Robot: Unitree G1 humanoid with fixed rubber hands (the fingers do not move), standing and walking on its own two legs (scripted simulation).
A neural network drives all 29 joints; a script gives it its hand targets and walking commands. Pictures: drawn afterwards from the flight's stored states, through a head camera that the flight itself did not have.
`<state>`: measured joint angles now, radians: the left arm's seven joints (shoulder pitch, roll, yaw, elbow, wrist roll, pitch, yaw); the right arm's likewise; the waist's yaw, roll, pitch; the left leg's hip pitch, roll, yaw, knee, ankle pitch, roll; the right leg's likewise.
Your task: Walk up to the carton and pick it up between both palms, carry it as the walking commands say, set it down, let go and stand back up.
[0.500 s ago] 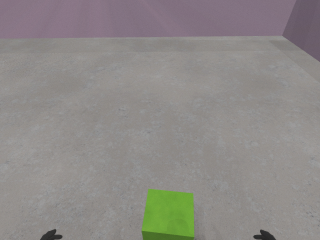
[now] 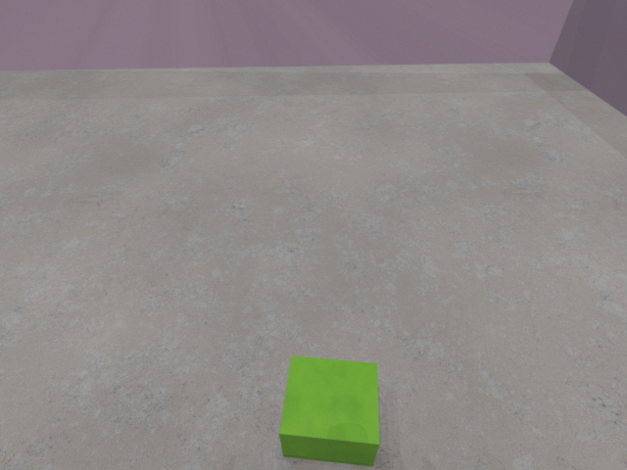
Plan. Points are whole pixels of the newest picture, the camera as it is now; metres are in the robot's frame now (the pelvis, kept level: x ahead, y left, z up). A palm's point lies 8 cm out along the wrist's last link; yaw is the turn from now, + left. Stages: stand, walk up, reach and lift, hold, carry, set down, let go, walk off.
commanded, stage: stand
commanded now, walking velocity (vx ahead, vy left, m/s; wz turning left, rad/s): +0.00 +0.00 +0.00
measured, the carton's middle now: (330, 409) +0.50 -0.06 -0.69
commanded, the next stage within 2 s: none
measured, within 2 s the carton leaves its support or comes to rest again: neither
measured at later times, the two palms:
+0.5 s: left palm out of the picture +0.07 +0.30 -0.10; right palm out of the picture +0.05 -0.30 -0.11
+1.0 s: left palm out of the picture +0.07 +0.30 -0.10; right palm out of the picture +0.06 -0.30 -0.11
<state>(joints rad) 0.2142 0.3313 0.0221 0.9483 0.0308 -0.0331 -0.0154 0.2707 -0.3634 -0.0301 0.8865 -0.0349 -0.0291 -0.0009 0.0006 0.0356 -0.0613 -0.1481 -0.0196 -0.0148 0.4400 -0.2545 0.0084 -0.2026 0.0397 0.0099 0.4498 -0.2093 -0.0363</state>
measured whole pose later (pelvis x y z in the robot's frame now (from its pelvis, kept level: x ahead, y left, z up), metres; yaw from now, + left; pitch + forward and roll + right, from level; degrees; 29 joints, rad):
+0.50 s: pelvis -0.01 +0.00 +0.00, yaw +0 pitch -3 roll +0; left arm 0.15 0.35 0.00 1.06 0.02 -0.03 -0.01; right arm 0.22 -0.37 -0.01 1.00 -0.02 -0.03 0.00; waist 0.00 0.03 -0.02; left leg -0.13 -0.02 -0.02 0.40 -0.22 0.01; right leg -0.18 0.04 0.02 0.40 -0.16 -0.04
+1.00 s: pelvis -0.01 +0.01 +0.01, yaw +0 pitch -3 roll +0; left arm 0.12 0.36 -0.01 1.10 0.01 -0.03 0.00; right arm 0.18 -0.37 0.00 1.05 -0.01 -0.03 0.00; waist 0.00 0.02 0.00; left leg -0.12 -0.02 -0.02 0.37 -0.20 0.01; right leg -0.17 0.04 0.03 0.36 -0.15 -0.03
